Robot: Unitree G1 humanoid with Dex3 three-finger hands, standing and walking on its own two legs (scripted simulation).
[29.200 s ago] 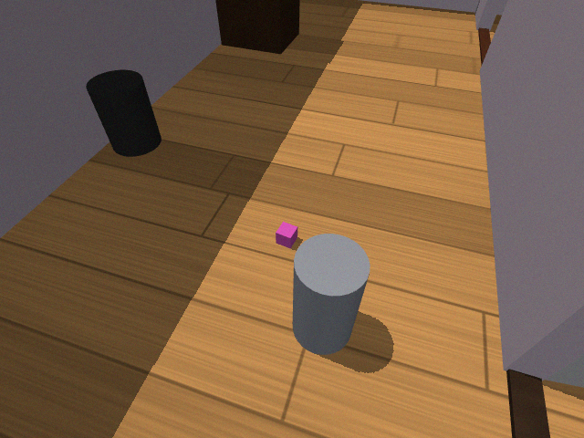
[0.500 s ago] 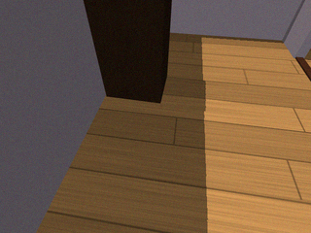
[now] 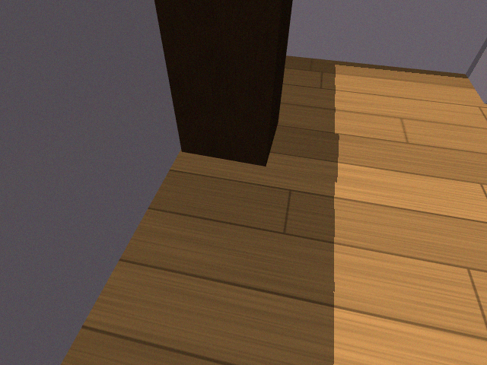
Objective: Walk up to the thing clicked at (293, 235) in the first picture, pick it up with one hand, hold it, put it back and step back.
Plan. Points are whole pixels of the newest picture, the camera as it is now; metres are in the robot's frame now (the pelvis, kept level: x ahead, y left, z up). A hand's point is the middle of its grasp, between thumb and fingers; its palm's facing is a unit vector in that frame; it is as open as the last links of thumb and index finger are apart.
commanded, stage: walk up
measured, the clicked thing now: out of the picture -0.59 -0.40 -0.74
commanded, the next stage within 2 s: none
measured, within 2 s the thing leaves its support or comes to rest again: neither
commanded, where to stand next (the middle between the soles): +0.77 -0.01 m, yaw -2 degrees
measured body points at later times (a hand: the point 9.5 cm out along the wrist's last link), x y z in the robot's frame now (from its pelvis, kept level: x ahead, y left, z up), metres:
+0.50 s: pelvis +0.18 +0.04 -0.01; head +0.19 +0.05 +0.44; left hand +0.26 +0.36 -0.13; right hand +0.19 -0.28 -0.12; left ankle +0.12 +0.17 -0.74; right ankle +0.30 -0.11 -0.72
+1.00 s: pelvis +0.40 +0.03 -0.03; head +0.41 +0.05 +0.42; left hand +0.45 +0.35 -0.15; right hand +0.47 -0.30 -0.11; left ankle +0.49 +0.15 -0.75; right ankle +0.33 -0.10 -0.73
